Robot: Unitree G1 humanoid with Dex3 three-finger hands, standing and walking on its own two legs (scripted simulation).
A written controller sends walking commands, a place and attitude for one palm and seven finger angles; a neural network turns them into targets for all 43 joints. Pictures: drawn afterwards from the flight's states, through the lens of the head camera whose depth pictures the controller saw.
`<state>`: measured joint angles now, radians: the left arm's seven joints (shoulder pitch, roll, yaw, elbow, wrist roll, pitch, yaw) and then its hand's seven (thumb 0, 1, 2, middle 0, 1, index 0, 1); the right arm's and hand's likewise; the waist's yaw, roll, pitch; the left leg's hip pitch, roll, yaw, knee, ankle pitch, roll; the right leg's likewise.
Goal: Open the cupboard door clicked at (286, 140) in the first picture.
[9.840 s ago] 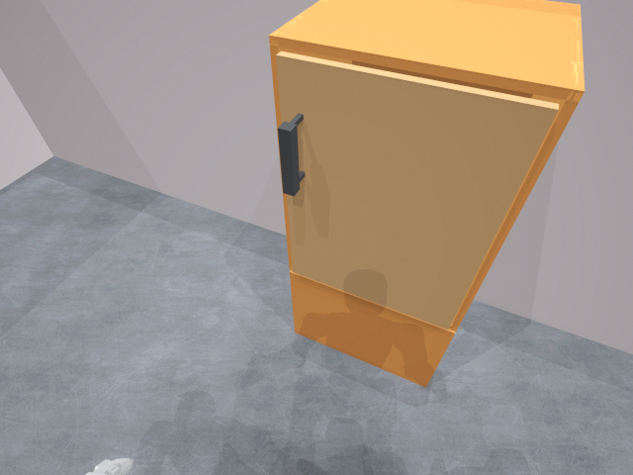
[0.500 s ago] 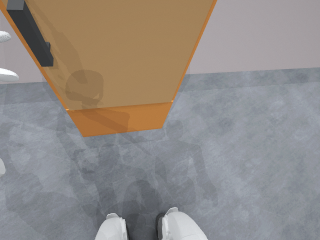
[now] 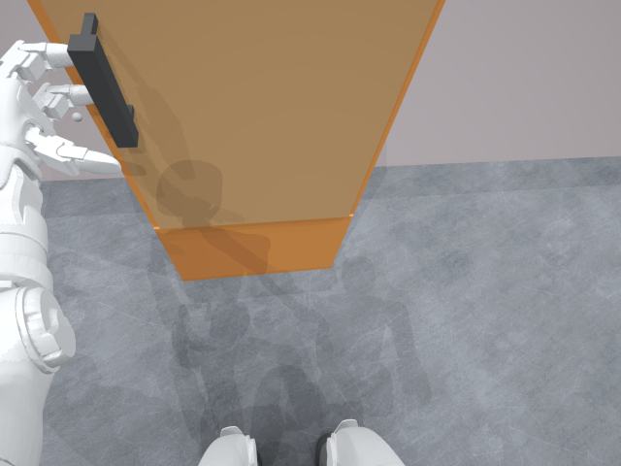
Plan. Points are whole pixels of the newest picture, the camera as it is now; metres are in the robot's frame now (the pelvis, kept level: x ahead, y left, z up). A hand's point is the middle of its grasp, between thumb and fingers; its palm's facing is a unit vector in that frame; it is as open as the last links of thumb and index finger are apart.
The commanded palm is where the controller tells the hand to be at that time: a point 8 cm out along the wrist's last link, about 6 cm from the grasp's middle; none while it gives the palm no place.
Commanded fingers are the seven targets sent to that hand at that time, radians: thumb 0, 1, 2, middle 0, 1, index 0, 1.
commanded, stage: slide the fingers in behind the handle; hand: left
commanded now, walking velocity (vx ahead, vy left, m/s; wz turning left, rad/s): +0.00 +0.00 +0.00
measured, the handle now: (110, 85) +0.56 +0.21 +0.10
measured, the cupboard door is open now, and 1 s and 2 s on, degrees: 0 0 0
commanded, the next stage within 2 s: close the thumb around the handle in 1.02 s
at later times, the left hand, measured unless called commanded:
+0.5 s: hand (115, 115) +0.52 +0.20 +0.10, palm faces +0.03 -1.00 +0.00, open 14.0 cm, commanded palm +0.49 +0.24 +0.09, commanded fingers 0.00 -0.50 0.30 -0.30 -1.20 -0.30 -1.20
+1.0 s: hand (114, 118) +0.51 +0.20 +0.10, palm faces +0.02 -1.00 -0.01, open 14.0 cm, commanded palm +0.49 +0.24 +0.09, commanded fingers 0.00 -0.50 0.30 -0.30 -1.20 -0.30 -1.20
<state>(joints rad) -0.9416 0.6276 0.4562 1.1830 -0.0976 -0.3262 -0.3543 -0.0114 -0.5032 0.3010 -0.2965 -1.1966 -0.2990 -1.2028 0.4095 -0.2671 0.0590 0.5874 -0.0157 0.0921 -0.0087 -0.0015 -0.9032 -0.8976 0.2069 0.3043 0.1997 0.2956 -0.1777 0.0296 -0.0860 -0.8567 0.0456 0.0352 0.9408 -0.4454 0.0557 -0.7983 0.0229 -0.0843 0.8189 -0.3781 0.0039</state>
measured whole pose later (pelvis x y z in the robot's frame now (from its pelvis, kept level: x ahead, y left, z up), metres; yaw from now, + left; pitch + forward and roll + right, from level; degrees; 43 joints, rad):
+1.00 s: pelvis +0.00 -0.02 +0.00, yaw +0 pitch +20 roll -3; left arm -0.94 0.57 0.41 1.20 -0.10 -0.35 -0.30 -0.01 -0.50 0.30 -0.30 -1.20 -0.30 -1.20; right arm 0.41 -0.27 0.04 0.61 -0.01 0.07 -0.01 0.00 -0.90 -0.90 0.21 0.30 0.20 0.30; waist -0.17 0.03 -0.09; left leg -0.83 0.05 0.03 0.92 -0.44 0.04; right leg -0.79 0.03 -0.08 0.83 -0.39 -0.02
